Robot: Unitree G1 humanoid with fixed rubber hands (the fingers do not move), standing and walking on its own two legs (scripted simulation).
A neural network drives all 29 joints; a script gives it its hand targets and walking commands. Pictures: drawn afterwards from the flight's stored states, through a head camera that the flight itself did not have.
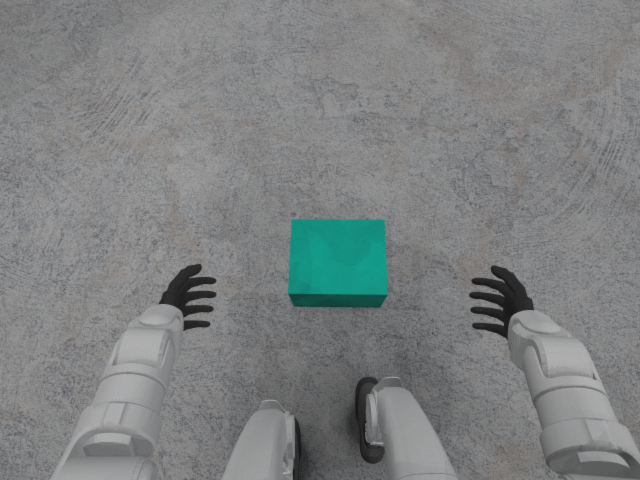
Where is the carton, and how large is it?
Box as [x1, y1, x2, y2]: [288, 219, 387, 307]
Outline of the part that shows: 292,219 288,294 294,306 379,307 387,294 384,220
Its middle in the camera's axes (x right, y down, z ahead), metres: +0.05 +0.06 +1.08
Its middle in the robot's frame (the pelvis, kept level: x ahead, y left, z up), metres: +0.56 -0.02 -0.62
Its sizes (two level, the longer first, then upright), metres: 0.250 0.205 0.168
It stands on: the floor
